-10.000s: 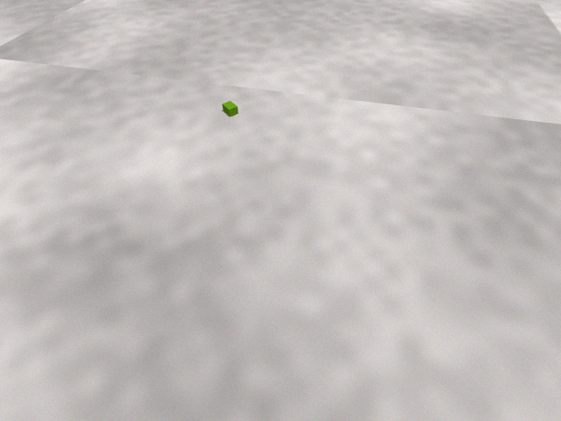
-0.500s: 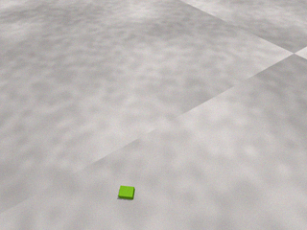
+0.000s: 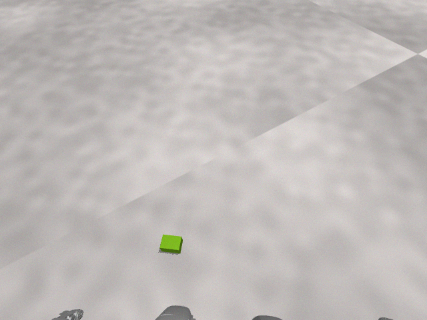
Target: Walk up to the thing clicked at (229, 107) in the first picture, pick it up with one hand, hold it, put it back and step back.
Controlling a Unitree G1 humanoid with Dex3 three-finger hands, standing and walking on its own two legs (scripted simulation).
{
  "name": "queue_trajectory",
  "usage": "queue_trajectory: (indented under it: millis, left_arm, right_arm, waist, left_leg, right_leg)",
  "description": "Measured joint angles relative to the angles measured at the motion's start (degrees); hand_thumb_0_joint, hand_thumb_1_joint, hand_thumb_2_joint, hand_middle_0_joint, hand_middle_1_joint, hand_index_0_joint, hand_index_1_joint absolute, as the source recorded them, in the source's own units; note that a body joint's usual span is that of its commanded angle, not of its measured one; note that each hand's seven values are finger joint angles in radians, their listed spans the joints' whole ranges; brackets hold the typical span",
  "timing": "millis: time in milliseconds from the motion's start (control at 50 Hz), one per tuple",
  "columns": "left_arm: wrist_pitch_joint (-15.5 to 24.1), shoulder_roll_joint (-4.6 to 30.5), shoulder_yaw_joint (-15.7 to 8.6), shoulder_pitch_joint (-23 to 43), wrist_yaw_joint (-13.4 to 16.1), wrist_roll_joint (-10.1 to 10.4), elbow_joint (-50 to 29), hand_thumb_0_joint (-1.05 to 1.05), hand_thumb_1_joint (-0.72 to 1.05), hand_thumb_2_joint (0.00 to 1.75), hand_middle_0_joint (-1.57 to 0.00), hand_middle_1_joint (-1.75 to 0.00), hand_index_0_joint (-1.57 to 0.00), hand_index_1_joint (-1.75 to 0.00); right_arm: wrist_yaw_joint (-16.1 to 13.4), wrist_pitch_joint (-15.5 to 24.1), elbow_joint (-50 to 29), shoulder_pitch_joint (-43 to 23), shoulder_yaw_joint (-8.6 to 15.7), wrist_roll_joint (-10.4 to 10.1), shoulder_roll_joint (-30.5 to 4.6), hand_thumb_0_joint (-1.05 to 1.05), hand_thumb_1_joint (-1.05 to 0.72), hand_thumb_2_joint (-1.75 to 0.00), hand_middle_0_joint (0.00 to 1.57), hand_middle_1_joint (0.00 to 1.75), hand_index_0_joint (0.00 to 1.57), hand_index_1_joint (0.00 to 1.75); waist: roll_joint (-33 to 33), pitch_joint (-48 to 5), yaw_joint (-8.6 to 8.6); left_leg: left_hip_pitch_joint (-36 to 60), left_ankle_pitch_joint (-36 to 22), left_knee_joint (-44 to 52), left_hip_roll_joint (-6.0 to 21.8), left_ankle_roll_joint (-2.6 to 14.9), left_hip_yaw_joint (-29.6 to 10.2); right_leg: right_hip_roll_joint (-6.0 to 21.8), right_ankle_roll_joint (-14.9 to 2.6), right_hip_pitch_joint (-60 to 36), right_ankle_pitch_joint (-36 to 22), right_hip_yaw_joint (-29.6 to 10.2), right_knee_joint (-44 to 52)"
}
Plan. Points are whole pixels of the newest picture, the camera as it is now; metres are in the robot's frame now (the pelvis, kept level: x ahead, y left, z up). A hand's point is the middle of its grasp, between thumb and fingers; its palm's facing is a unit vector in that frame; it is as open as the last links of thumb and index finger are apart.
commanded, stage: walk up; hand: left
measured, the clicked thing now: (171, 244) +0.47 +0.25 -0.74
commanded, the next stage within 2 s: none
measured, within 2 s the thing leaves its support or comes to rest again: neither
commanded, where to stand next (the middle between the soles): +0.04 +0.00 m, yaw -1 degrees
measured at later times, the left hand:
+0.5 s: hand out of the picture +0.05 +0.24 -0.15, palm faces +0.04 -0.95 -0.30, open 7.4 cm
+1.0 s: hand out of the picture +0.07 +0.24 -0.14, palm faces +0.02 -0.94 -0.33, open 7.4 cm
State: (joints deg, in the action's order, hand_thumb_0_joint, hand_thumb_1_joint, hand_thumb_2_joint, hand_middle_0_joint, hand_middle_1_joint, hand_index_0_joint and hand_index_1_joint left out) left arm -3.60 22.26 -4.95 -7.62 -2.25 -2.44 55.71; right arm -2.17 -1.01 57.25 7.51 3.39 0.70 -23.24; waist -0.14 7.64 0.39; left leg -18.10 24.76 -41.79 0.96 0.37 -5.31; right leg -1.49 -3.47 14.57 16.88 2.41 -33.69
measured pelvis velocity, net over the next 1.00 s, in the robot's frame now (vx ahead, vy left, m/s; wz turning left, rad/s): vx -0.01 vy -0.01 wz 0.00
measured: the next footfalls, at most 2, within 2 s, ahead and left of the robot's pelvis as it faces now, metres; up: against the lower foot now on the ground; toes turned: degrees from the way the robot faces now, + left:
left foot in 0.24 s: +0.00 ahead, +0.11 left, +0.00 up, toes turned +1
right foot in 1.82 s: -0.10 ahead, -0.16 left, +0.00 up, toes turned -1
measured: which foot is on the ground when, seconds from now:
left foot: up 0.00-0.22, down 0.24-1.00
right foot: down 0.00-1.00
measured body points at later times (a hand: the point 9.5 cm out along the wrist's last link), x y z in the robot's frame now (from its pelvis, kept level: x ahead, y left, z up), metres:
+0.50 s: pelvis -0.01 +0.00 +0.01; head -0.01 +0.00 +0.46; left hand +0.05 +0.29 -0.12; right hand +0.09 -0.29 -0.11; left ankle -0.04 +0.11 -0.73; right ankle +0.02 -0.09 -0.73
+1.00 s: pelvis -0.01 -0.01 +0.02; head +0.00 -0.01 +0.47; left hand +0.07 +0.29 -0.11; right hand +0.08 -0.31 -0.11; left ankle -0.04 +0.11 -0.73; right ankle +0.02 -0.09 -0.73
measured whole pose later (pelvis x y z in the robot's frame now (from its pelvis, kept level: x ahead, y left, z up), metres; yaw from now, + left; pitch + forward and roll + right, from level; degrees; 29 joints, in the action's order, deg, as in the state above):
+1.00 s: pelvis -0.01 -0.01 +0.02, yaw +0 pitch -2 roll +0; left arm 0.2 18.9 -1.9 -6.2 -0.8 -0.9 63.2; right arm 0.0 1.2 61.8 7.7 0.3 1.1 -20.1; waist 0.5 2.9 0.6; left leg -3.3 12.6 -18.0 0.3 -0.1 0.5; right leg -2.9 -3.3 7.8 7.4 2.5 -17.2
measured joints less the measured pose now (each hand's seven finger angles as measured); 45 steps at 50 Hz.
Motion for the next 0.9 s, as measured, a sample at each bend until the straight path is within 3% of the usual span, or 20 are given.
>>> queue_trajectory:
  millis: [40, 100, 160, 220, 240, 260, 300, 360, 400, 900]
  left_arm:
    - [-0.1, -0.9, 0.2, -0.6, 0.0, -0.3, -1.2, 0.01, 0.91, 0.9, -0.21, -0.3, -0.2, -0.3]
    - [0.0, -2.1, 0.8, -1.0, 0.3, -0.6, -2.6, 0.01, 0.91, 0.9, -0.21, -0.3, -0.2, -0.3]
    - [0.5, -2.6, 1.3, -1.2, 0.8, -0.6, -3.5, 0.01, 0.9, 0.9, -0.21, -0.3, -0.2, -0.3]
    - [1.1, -2.6, 1.8, -1.6, 1.0, -0.1, -4.1, 0.01, 0.9, 0.9, -0.21, -0.3, -0.2, -0.3]
    - [1.1, -2.5, 2.0, -1.7, 1.0, 0.2, -4.2, 0.01, 0.9, 0.9, -0.21, -0.3, -0.2, -0.3]
    - [1.1, -2.3, 2.1, -1.6, 1.0, 0.5, -4.0, 0.01, 0.9, 0.9, -0.21, -0.3, -0.2, -0.3]
    - [0.8, -1.8, 2.2, -1.8, 1.1, 1.3, -2.9, 0.01, 0.9, 0.9, -0.21, -0.3, -0.2, -0.3]
    - [0.9, -2.5, 2.5, -2.4, 0.9, 1.7, -1.0, 0.01, 0.91, 0.9, -0.21, -0.3, -0.2, -0.3]
    - [1.4, -2.4, 2.6, -2.6, 0.7, 1.7, 0.1, 0.01, 0.91, 0.9, -0.21, -0.3, -0.2, -0.3]
    - [3.8, -3.0, 3.0, 1.0, 1.5, 1.7, 7.1, 0.01, 0.91, 0.9, -0.21, -0.3, -0.2, -0.3]
  right_arm:
    - [-0.2, -0.1, -0.6, 0.5, 0.1, -0.1, -0.3, 0.01, -0.9, -0.9, 0.21, 0.3, 0.2, 0.3]
    - [0.0, 0.2, -1.5, 1.6, 0.0, -0.5, -0.5, 0.01, -0.9, -0.9, 0.21, 0.3, 0.2, 0.3]
    - [0.6, 0.4, -1.6, 3.0, -0.5, -0.3, 0.0, 0.0, -0.9, -0.9, 0.21, 0.3, 0.2, 0.3]
    - [1.1, 0.5, -1.2, 4.3, -1.1, 0.3, 1.0, 0.0, -0.9, -0.9, 0.21, 0.3, 0.2, 0.3]
    - [1.2, 0.7, -1.0, 4.5, -1.2, 0.5, 1.4, 0.0, -0.9, -0.9, 0.21, 0.3, 0.2, 0.3]
    - [1.2, 0.9, -0.6, 4.4, -1.2, 0.8, 2.1, 0.01, -0.9, -0.9, 0.21, 0.3, 0.2, 0.3]
    - [1.3, 1.2, 0.0, 4.2, -1.5, 1.3, 3.9, 0.01, -0.9, -0.9, 0.21, 0.3, 0.2, 0.3]
    - [1.9, 1.6, 0.0, 4.3, -2.4, 1.2, 4.6, 0.01, -0.9, -0.9, 0.21, 0.3, 0.2, 0.3]
    - [2.1, 1.7, 0.0, 3.4, -2.8, 0.9, 4.8, 0.01, -0.9, -0.9, 0.21, 0.3, 0.21, 0.3]
    - [2.1, 2.3, 3.7, -0.2, -3.2, 0.3, 3.1, 0.01, -0.9, -0.9, 0.21, 0.3, 0.2, 0.3]
  waist:
    - [-0.3, 0.4, 0.97]
    - [0.1, 1.0, 1.46]
    - [0.2, 0.8, 1.46]
    - [0.0, 0.2, 1.18]
    - [-0.2, 0.0, 1.02]
    - [-1.0, 0.3, 0.88]
    - [-3.5, 0.2, 1.25]
    - [-2.8, -1.7, 0.93]
    - [-2.7, -2.2, 1.26]
    - [1.0, -4.9, 0.72]
  left_leg:
    - [-2.4, 5.0, -8.6, -2.4, 0.78, 0.4]
    - [-3.8, 5.0, -14.5, -3.8, 0.83, 1.1]
    - [-1.4, 4.1, -9.8, -3.2, 0.32, 2.1]
    - [3.4, 3.3, 1.3, -2.1, 0.28, 3.1]
    - [5.5, 1.1, 6.0, -1.8, 0.47, 3.3]
    - [7.2, -5.1, 9.9, -2.1, 0.49, 3.5]
    - [9.6, -8.3, 13.2, -3.4, 0.44, 4.7]
    - [10.5, -7.9, 14.1, -2.4, 0.56, 4.5]
    - [11.4, -7.8, 14.5, -2.0, 0.29, 5.1]
    - [15.0, -12.0, 23.6, -0.8, -0.45, 5.5]
  right_leg:
    - [0.5, -0.26, 0.1, -0.8, -0.4, 0.8]
    - [0.4, -0.41, 0.0, -2.7, 0.0, 3.2]
    - [0.0, -0.56, 0.1, -3.4, 1.1, 4.2]
    - [-0.1, -0.48, 0.6, -2.7, 2.4, 3.0]
    - [0.0, -0.35, 0.9, -2.1, 2.8, 2.0]
    - [0.5, -0.12, 1.0, -1.5, 2.8, 0.8]
    - [1.7, 0.65, 0.3, -1.4, 1.3, 0.4]
    - [0.6, 1.88, -1.4, 0.7, 1.1, 2.9]
    - [0.3, 1.11, -3.0, -5.0, 0.9, 5.8]
    - [-1.2, 0.25, -6.8, -9.0, 0.3, 15.8]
